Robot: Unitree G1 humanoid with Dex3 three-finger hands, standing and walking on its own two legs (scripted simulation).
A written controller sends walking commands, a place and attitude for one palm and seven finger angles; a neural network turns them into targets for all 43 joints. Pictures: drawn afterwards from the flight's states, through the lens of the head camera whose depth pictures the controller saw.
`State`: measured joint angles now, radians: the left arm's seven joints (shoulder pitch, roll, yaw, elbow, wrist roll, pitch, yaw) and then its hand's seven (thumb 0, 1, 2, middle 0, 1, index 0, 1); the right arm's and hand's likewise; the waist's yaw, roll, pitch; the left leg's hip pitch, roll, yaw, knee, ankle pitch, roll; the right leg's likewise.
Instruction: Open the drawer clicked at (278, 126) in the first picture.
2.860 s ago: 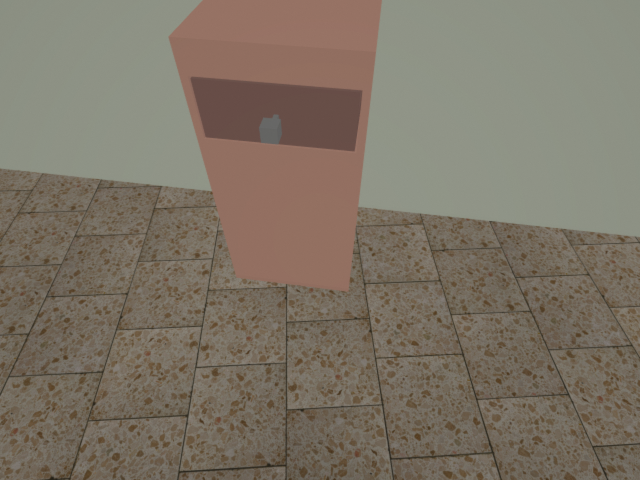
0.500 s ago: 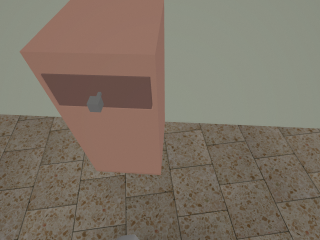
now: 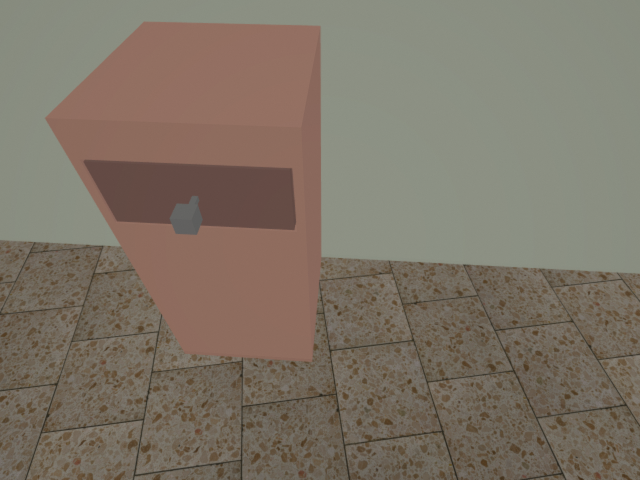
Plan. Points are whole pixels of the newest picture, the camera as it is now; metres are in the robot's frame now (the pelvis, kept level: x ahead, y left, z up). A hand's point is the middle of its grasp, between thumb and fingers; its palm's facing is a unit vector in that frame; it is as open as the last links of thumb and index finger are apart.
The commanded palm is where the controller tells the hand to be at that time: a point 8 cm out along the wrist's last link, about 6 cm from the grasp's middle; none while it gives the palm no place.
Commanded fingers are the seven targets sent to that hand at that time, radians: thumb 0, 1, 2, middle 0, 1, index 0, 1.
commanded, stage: come to a stop and stand still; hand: left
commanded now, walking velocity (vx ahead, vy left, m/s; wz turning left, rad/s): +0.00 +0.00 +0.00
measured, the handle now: (189, 211) +0.58 +0.29 -0.05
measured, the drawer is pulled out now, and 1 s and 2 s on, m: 0.00 0.00 0.00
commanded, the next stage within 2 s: look again from close up in 0.06 s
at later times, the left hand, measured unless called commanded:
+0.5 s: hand out of the picture +0.02 +0.20 -0.18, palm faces +0.02 -0.98 -0.21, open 7.3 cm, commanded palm none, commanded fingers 0.00 0.90 0.90 -0.20 -0.30 -0.20 -0.30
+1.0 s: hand (162, 411) +0.21 +0.22 -0.05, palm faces -0.06 -0.67 -0.74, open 7.6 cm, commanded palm +0.14 +0.24 -0.05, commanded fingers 0.00 0.62 0.78 -0.22 -0.48 -0.22 -0.48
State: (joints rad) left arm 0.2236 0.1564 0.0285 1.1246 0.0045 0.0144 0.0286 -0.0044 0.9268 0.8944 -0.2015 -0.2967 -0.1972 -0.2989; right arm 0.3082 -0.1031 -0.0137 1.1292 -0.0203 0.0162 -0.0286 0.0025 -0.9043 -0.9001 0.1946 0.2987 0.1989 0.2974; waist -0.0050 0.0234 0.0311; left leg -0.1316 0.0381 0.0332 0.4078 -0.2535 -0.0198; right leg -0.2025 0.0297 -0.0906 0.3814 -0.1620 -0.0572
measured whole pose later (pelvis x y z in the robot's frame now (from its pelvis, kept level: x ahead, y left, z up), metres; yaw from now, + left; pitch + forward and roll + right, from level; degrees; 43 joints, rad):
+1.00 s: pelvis +0.01 +0.03 -0.02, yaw -2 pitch +3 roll +1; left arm 0.37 0.27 -0.11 0.12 0.44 0.08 0.27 0.03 0.86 0.86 -0.21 -0.35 -0.20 -0.36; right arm 0.27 -0.28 -0.02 0.79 0.00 -0.24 -0.06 0.02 -0.92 -0.90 0.20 0.30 0.20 0.30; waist -0.01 0.06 -0.07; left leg -0.27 -0.03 0.08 0.57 -0.36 0.03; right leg -0.40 -0.04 -0.03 0.63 -0.29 -0.01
